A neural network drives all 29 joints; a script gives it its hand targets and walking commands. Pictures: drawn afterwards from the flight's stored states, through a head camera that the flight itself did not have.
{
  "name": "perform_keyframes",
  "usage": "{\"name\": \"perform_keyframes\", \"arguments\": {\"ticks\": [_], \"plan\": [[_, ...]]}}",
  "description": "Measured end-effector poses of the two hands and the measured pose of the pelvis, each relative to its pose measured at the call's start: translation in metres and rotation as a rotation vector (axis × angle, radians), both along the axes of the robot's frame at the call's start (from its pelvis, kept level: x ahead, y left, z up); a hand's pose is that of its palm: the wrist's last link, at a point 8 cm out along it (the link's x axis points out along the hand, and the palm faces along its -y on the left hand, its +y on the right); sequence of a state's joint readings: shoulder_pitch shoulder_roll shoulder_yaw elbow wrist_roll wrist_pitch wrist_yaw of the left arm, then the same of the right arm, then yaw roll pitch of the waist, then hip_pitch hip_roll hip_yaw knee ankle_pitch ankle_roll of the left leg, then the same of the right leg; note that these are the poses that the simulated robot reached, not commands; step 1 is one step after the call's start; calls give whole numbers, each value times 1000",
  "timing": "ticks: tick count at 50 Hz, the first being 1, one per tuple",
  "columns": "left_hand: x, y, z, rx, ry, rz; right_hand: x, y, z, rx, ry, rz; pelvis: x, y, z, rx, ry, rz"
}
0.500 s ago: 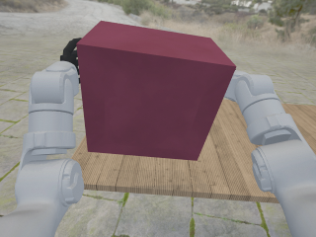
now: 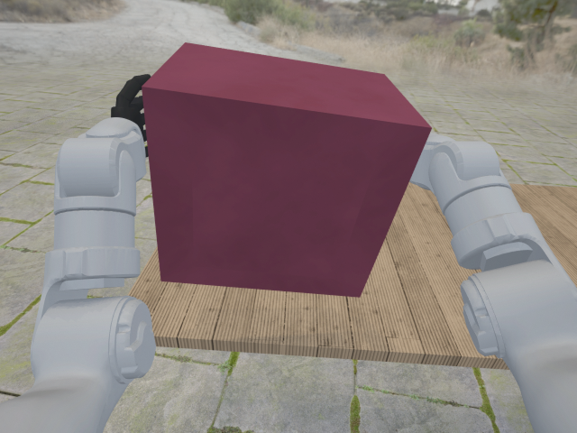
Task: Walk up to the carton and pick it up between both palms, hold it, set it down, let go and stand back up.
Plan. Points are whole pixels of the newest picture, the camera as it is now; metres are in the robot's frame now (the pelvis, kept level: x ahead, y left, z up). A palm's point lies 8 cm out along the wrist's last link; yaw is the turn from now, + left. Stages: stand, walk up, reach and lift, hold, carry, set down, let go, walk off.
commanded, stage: hold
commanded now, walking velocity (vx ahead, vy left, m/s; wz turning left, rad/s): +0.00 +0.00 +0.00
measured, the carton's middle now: (275, 174) +0.38 +0.01 +0.28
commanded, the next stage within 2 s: none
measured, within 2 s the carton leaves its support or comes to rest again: neither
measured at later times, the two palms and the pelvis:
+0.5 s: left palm (131, 133) +0.36 +0.18 +0.34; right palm (417, 152) +0.38 -0.18 +0.32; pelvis +0.00 +0.00 +0.00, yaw +0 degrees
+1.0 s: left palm (126, 132) +0.36 +0.18 +0.34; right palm (417, 151) +0.37 -0.18 +0.32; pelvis +0.00 +0.00 +0.00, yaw +0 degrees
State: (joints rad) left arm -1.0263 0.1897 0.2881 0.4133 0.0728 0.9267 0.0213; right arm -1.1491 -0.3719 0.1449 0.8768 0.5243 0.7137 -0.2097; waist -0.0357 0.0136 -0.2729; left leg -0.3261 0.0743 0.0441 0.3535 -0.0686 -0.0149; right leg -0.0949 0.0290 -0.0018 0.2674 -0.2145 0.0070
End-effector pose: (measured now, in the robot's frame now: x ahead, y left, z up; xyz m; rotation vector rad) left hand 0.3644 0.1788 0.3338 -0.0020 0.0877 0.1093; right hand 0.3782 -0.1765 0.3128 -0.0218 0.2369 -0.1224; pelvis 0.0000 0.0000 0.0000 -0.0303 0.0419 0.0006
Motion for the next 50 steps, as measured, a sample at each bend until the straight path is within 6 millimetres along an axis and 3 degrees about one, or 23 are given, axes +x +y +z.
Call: {"name": "perform_keyframes", "arguments": {"ticks": [50], "plan": [[-6, 1, 6, -3, -1, -6, -8, 1, 6, 9, 6, -7, -4, -1, 0, -2, -11, 4]]}}
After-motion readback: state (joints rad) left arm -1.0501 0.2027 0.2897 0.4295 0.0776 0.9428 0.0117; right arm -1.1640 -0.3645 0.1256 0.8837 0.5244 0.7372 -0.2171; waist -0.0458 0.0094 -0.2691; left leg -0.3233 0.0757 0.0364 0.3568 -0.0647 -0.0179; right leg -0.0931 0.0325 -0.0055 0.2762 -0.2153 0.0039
